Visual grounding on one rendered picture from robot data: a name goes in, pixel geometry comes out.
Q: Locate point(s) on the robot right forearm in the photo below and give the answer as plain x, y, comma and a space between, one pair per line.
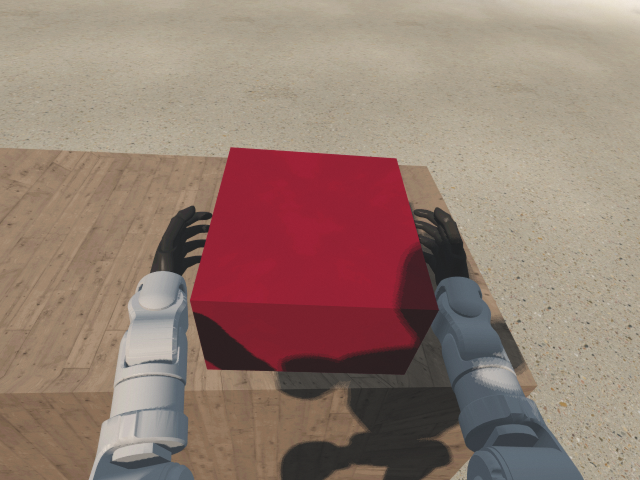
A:
494, 409

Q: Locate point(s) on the robot right upper arm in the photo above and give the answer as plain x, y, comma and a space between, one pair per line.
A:
520, 463

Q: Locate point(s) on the robot left hand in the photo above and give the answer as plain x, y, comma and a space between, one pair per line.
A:
173, 247

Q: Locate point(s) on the carton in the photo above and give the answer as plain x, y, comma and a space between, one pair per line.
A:
312, 263

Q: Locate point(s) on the robot left forearm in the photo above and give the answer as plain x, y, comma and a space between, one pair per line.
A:
147, 422

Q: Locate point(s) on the robot right hand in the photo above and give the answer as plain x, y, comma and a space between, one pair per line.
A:
449, 257

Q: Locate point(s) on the pedestal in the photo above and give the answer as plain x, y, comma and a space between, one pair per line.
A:
79, 230

